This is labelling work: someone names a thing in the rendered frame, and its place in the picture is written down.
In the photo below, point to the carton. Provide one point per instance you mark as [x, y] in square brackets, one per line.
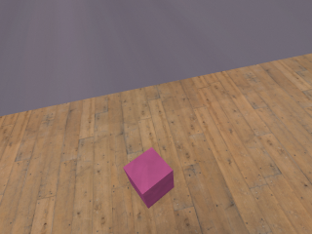
[150, 176]

